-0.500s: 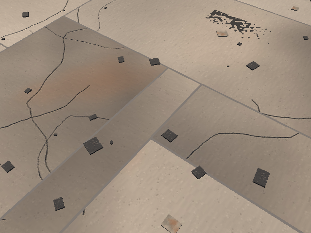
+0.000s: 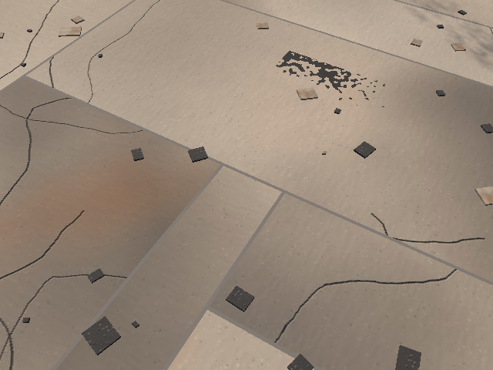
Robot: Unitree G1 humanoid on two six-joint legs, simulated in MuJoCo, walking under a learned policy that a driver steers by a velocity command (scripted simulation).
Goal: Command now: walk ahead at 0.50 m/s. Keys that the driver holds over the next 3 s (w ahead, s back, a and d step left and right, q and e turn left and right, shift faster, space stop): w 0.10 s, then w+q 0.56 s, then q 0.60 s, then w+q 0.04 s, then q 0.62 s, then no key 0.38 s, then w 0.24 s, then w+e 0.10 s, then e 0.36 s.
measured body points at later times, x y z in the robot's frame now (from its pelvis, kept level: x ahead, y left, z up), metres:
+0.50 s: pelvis +0.28 -0.06 +0.00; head +0.30 -0.06 +0.45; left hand +0.28 +0.23 -0.13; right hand +0.46 -0.31 -0.11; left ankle +0.38 +0.13 -0.68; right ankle +0.26 -0.15 -0.75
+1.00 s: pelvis +0.50 +0.04 -0.01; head +0.54 +0.09 +0.44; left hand +0.54 +0.37 -0.12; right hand +0.73 -0.16 -0.10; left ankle +0.51 +0.12 -0.75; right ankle +0.64 -0.10 -0.68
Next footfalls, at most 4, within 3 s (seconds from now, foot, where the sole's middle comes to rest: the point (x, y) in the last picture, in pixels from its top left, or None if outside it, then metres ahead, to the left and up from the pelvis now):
0.20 right None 0.29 -0.15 -0.79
0.72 left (188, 354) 0.54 0.13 -0.79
1.22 right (236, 289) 0.73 -0.01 -0.79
1.66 left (167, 359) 0.53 0.19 -0.79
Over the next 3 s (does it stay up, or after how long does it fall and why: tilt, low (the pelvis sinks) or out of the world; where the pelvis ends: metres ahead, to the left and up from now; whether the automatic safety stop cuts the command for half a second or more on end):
stays up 0.67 0.25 -0.02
